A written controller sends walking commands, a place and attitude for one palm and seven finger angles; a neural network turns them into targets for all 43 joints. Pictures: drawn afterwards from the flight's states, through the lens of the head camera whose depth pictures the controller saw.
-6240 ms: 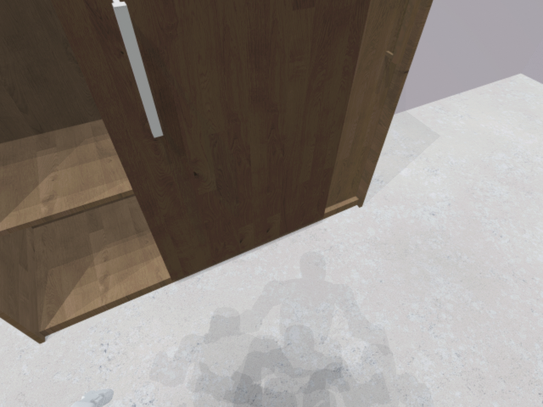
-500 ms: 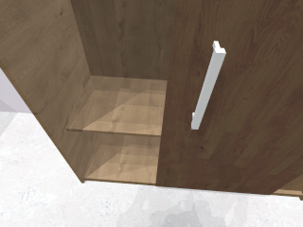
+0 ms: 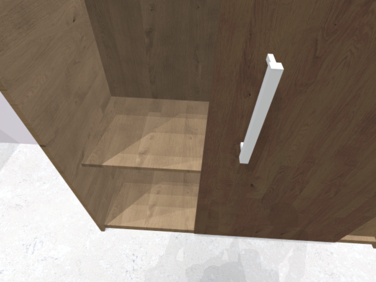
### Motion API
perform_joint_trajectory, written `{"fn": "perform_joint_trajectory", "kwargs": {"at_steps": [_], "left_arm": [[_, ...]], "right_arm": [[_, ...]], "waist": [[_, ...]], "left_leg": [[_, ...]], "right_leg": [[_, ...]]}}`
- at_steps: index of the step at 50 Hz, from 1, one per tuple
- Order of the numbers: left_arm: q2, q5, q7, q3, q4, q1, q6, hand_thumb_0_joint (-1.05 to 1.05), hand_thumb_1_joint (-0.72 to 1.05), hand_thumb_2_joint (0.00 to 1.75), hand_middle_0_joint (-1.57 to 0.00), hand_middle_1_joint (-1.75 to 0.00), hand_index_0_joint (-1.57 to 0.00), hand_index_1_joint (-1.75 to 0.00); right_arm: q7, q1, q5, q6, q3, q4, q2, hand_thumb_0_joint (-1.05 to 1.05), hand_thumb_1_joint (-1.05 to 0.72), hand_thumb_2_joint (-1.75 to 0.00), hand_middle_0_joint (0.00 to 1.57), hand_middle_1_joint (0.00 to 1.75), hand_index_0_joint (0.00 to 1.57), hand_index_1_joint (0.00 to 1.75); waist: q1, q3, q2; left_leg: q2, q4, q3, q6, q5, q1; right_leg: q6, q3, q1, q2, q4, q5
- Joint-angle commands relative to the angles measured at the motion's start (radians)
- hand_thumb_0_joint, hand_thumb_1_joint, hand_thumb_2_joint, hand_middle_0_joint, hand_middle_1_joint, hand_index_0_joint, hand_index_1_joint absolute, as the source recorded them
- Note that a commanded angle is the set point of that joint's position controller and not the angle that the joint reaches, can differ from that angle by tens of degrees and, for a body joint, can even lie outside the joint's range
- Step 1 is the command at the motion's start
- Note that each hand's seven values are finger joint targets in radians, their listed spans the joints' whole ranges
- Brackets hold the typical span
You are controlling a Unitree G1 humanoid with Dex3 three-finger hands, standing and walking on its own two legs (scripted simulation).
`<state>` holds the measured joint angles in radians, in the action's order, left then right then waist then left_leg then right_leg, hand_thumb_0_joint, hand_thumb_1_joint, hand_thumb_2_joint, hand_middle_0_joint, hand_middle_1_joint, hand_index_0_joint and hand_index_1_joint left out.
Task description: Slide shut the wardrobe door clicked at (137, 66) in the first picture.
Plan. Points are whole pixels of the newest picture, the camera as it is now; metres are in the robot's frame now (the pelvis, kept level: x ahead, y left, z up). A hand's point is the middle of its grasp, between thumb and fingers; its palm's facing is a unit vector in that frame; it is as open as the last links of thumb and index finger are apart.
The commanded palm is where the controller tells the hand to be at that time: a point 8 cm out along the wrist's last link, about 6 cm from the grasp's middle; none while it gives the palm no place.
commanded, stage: look again from close up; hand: right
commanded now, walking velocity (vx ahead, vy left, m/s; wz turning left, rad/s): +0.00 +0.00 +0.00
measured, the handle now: (255, 116) +0.44 -0.12 +0.13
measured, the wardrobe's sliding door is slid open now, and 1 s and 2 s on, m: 0.48 0.48 0.48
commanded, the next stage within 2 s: raise the hand with hooked fingers in 0.22 s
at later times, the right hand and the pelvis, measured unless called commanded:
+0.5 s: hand (297, 280) +0.15 -0.20 -0.03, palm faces +0.22 +0.96 -0.20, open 7.4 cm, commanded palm +0.10 -0.23 -0.05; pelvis -0.03 +0.00 -0.01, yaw -3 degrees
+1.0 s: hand out of the picture +0.14 -0.20 +0.02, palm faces -0.02 +1.00 -0.07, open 10.2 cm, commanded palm +0.11 -0.26 +0.03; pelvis -0.08 +0.01 -0.06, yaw -4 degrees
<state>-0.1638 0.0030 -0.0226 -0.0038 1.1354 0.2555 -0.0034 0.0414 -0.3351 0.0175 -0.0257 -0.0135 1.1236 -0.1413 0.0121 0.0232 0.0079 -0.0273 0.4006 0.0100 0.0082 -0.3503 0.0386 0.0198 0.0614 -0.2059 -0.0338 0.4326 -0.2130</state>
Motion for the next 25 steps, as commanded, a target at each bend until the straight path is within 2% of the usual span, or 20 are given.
{"fn": "perform_joint_trajectory", "kwargs": {"at_steps": [1, 5, 10, 12, 13, 15, 16, 17, 18, 19, 20, 21, 22, 23, 24, 25], "left_arm": [[-0.092, 0.002, -0.004, 0.009, -0.025, 0.053, -0.016, 0.0, 0.9, 0.9, -0.2, -0.3, -0.2, -0.3], [-0.092, 0.002, -0.004, 0.009, -0.027, 0.055, -0.014, 0.0, 0.9, 0.9, -0.2, -0.3, -0.2, -0.3], [-0.091, 0.002, -0.006, 0.008, -0.027, 0.057, -0.016, 0.0, 0.9, 0.9, -0.2, -0.3, -0.2, -0.3], [-0.092, 0.001, -0.006, 0.008, -0.026, 0.057, -0.015, 0.0, 0.9, 0.9, -0.2, -0.3, -0.2, -0.3], [-0.088, -0.001, -0.006, 0.007, -0.025, 0.056, -0.013, 0.0, 0.9, 0.9, -0.2, -0.3, -0.2, -0.3], [-0.089, 0.001, -0.005, 0.007, -0.026, 0.058, -0.013, 0.0, 0.9, 0.9, -0.2, -0.3, -0.2, -0.3], [-0.112, 0.003, 0.007, 0.012, -0.113, -0.051, -0.031, 0.0, 0.9, 0.9, -0.2, -0.3, -0.2, -0.3], [-0.279, -0.035, -0.047, 0.044, -0.416, 0.023, -0.162, 0.0, 0.9, 0.9, -0.2, -0.3, -0.2, -0.3], [-0.197, -0.047, -0.09, 0.006, -0.397, -0.11, -0.243, 0.0, 0.9, 0.9, -0.2, -0.3, -0.2, -0.3], [-0.179, -0.039, -0.076, 0.05, -0.402, -0.027, -0.303, 0.0, 0.9, 0.9, -0.2, -0.3, -0.2, -0.3], [-0.166, -0.065, -0.066, 0.037, -0.373, -0.009, -0.317, 0.0, 0.9, 0.9, -0.2, -0.3, -0.2, -0.3], [-0.187, -0.058, -0.067, 0.051, -0.44, -0.045, -0.329, 0.0, 0.9, 0.9, -0.2, -0.3, -0.2, -0.3], [-0.213, -0.037, -0.07, 0.069, -0.449, -0.033, -0.336, 0.0, 0.9, 0.9, -0.2, -0.3, -0.2, -0.3], [-0.206, -0.022, -0.066, 0.075, -0.479, -0.031, -0.339, 0.0, 0.9, 0.9, -0.2, -0.3, -0.2, -0.3], [-0.197, -0.009, -0.054, 0.079, -0.491, -0.042, -0.336, 0.0, 0.9, 0.9, -0.2, -0.3, -0.2, -0.3], [-0.191, -0.006, -0.04, 0.088, -0.511, -0.075, -0.332, 0.0, 0.9, 0.9, -0.2, -0.3, -0.2, -0.3]], "right_arm": [[0.011, -0.099, -0.001, -0.009, 0.019, -0.012, -0.111, 0.0, -0.9, -0.9, 0.2, 0.3, 0.2, 0.3], [0.011, -0.1, -0.001, -0.009, 0.018, -0.01, -0.112, 0.0, -0.9, -0.9, 0.2, 0.3, 0.2, 0.3], [0.012, -0.109, -0.002, -0.009, 0.019, -0.011, -0.111, 0.0, -0.9, -0.9, 0.2, 0.3, 0.2, 0.3], [0.012, -0.107, -0.003, -0.007, 0.019, -0.011, -0.109, 0.0, -0.9, -0.9, 0.2, 0.3, 0.2, 0.3], [0.011, -0.108, -0.002, -0.008, 0.018, -0.01, -0.112, 0.0, -0.9, -0.9, 0.2, 0.3, 0.2, 0.3], [0.012, -0.112, -0.002, -0.008, 0.018, -0.009, -0.11, 0.0, -0.9, -0.9, 0.2, 0.3, 0.2, 0.3], [0.039, -0.136, 0.018, -0.038, 0.016, -0.012, -0.125, 0.0, -0.9, -0.9, 0.2, 0.3, 0.2, 0.3], [0.012, 0.62, -0.182, -0.247, 0.066, -1.545, -0.317, 0.0, -0.88, -0.89, 0.2, 0.32, 0.2, 0.32], [0.06, 0.522, -0.115, -0.244, 0.105, -1.527, -0.381, 0.0, -0.85, -0.88, 0.2, 0.33, 0.2, 0.33], [0.071, -0.011, -0.112, -0.099, 0.039, -1.212, -0.146, 0.0, -0.83, -0.87, 0.21, 0.34, 0.21, 0.34], [0.058, -0.098, -0.148, -0.052, -0.046, -1.14, -0.006, 0.0, -0.81, -0.86, 0.21, 0.36, 0.21, 0.36], [0.037, 0.013, -0.171, -0.091, -0.024, -1.309, -0.032, 0.0, -0.78, -0.85, 0.21, 0.37, 0.21, 0.37], [0.019, 0.002, -0.16, -0.126, 0.047, -1.273, -0.11, 0.0, -0.76, -0.84, 0.21, 0.39, 0.21, 0.39], [-0.011, -0.065, -0.159, -0.157, 0.074, -1.208, -0.095, 0.0, -0.74, -0.83, 0.21, 0.4, 0.21, 0.4], [-0.053, -0.128, -0.168, -0.207, 0.057, -1.093, -0.027, 0.0, -0.71, -0.82, 0.21, 0.42, 0.21, 0.42], [-0.112, -0.217, -0.191, -0.271, 0.054, -0.996, 0.024, 0.0, -0.69, -0.81, 0.22, 0.43, 0.22, 0.43]], "waist": [[-0.006, 0.04, 0.007], [-0.007, 0.053, 0.015], [-0.004, 0.038, 0.011], [-0.004, 0.053, 0.005], [-0.002, 0.068, 0.024], [-0.003, 0.055, 0.023], [0.021, 0.125, 0.075], [-0.125, -0.356, -0.096], [-0.057, -0.275, -0.218], [-0.028, -0.259, -0.243], [-0.049, -0.217, -0.169], [-0.046, -0.169, -0.124], [-0.076, -0.195, -0.007], [-0.076, -0.178, 0.077], [-0.067, -0.132, 0.183], [-0.031, -0.094, 0.246]], "left_leg": [[-0.082, -0.073, -0.04, -0.024, 0.325, 0.139], [-0.082, -0.077, -0.041, -0.024, 0.332, 0.139], [-0.083, -0.073, -0.034, -0.024, 0.354, 0.126], [-0.081, -0.078, -0.033, -0.024, 0.327, 0.134], [-0.081, -0.086, -0.032, -0.023, 0.32, 0.135], [-0.084, -0.081, -0.033, -0.024, 0.33, 0.131], [-0.133, -0.097, -0.135, 0.016, 0.768, 0.219], [-0.039, 0.07, 0.0, -0.022, 0.7, 0.122], [0.013, 0.09, 0.024, -0.033, 0.468, 0.233], [0.029, 0.174, 0.058, -0.037, 0.318, 0.263], [0.024, 0.184, 0.092, -0.022, 0.255, 0.296], [0.018, 0.153, 0.099, -0.009, 0.268, 0.318], [0.026, 0.141, 0.102, -0.004, 0.286, 0.366], [0.036, 0.166, 0.118, -0.002, 0.302, 0.396], [0.042, 0.202, 0.124, 0.002, 0.289, 0.473], [0.045, 0.251, 0.125, 0.004, 0.253, 0.531]], "right_leg": [[-0.043, -0.063, 0.09, -0.069, -0.038, 0.234], [-0.041, -0.063, 0.08, -0.067, -0.038, 0.223], [-0.044, -0.063, 0.091, -0.069, -0.032, 0.254], [-0.043, -0.065, 0.086, -0.068, -0.038, 0.235], [-0.044, -0.065, 0.074, -0.068, -0.04, 0.221], [-0.043, -0.066, 0.082, -0.067, -0.038, 0.227], [-0.013, -0.024, -0.041, -0.06, 0.213, 0.238], [-0.069, 0.002, 0.248, 0.022, 0.046, 0.363], [-0.065, 0.027, 0.278, 0.006, 0.081, 0.406], [-0.071, -0.026, 0.272, -0.026, 0.021, 0.478], [-0.069, -0.053, 0.211, -0.013, 0.065, 0.494], [-0.06, -0.066, 0.137, -0.003, 0.108, 0.383], [-0.058, -0.057, 0.077, 0.015, 0.155, 0.284], [-0.056, -0.062, 0.0, 0.036, 0.194, 0.254], [-0.046, -0.066, -0.093, 0.036, 0.237, 0.21], [-0.033, -0.068, -0.189, 0.03, 0.268, 0.149]]}}
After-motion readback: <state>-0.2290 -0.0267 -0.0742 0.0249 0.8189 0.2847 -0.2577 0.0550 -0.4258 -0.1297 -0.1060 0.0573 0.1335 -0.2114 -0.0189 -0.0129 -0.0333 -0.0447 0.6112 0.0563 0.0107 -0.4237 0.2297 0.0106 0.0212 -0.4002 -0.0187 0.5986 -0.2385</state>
